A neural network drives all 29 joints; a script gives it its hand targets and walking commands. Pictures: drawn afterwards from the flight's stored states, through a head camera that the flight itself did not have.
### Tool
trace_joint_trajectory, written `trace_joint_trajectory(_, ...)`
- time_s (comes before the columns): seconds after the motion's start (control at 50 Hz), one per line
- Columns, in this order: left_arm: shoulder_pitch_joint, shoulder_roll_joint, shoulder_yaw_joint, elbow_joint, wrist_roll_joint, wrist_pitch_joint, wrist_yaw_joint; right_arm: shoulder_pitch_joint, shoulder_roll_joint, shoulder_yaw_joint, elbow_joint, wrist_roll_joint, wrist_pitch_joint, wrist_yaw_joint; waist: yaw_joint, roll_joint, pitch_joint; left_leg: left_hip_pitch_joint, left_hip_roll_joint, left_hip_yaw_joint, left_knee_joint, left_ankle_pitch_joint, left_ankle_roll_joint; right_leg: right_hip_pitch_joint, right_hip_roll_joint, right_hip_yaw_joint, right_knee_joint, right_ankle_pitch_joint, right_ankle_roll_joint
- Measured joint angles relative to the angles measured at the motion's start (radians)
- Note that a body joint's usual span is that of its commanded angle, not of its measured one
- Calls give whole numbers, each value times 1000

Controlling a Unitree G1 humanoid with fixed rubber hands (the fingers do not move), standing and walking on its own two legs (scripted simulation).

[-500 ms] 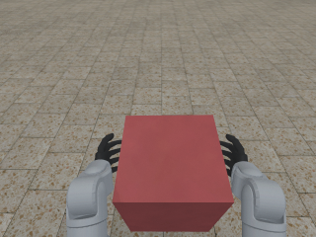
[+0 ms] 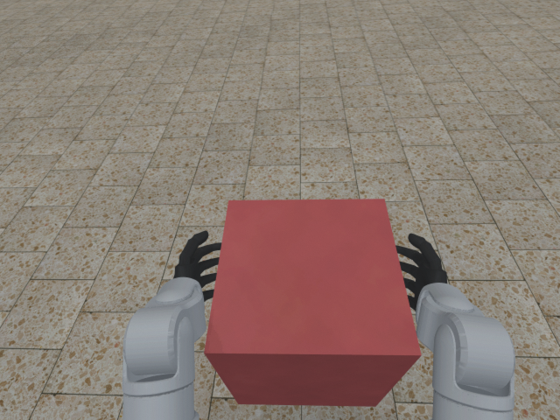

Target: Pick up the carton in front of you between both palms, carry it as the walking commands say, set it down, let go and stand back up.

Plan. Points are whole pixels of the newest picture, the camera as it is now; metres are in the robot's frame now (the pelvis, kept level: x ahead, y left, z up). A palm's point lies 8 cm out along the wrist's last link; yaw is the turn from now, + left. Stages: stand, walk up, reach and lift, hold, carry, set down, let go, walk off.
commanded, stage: carry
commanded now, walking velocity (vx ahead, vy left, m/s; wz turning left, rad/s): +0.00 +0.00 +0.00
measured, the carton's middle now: (306, 309) +0.26 +0.00 +0.02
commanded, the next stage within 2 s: hold in 1.56 s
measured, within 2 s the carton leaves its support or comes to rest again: neither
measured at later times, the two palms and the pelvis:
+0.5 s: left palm (187, 247) +0.32 +0.17 +0.09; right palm (400, 243) +0.32 -0.13 +0.09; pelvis +0.07 +0.01 +0.00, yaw +1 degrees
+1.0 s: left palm (187, 277) +0.29 +0.17 +0.06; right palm (397, 274) +0.30 -0.13 +0.06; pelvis +0.03 +0.01 +0.00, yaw +1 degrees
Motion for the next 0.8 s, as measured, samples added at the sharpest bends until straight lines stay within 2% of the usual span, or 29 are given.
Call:
trace_joint_trajectory(0.04,8,0,5,5,-2,-2,-1,0,0,6,10,-4,1,0,1,-4,12,-7,-6,3,-109,76,7,28,-2,0,-22,-8,3)
trace_joint_trajectory(0.08,21,1,7,-3,-4,-10,-2,2,1,14,12,-5,-5,0,6,-3,16,9,0,6,-170,237,11,49,4,3,-24,-23,8)
trace_joint_trajectory(0.1,27,1,8,-9,-5,-13,-2,5,1,19,10,-5,-9,0,5,-3,11,20,3,8,-177,241,12,53,6,3,-17,-35,10)
trace_joint_trajectory(0.2,20,1,11,-22,-5,-19,-4,3,1,21,0,-5,-20,1,1,-22,-20,38,-2,9,-166,165,12,47,-8,4,46,-101,24)
trace_joint_trajectory(0.36,23,2,7,-16,6,-7,-5,8,1,18,20,2,-24,2,-8,-40,-35,44,-8,21,-127,148,11,43,-24,26,109,-145,45)
trace_joint_trajectory(0.56,29,2,3,-16,8,-7,-6,18,0,20,17,1,-26,4,-10,-34,-36,56,-10,29,-130,116,22,47,-27,37,122,-172,52)
trace_joint_trajectory(0.7,24,2,8,61,29,-33,-21,16,0,19,90,-23,-50,17,-7,-34,-34,52,-11,32,-117,117,26,47,-32,38,127,-161,52)
trace_joint_trajectory(0.8,10,2,18,148,49,-88,-51,1,0,11,179,-44,-105,48,-8,-36,-29,49,-14,34,-120,134,30,48,-34,39,113,-138,50)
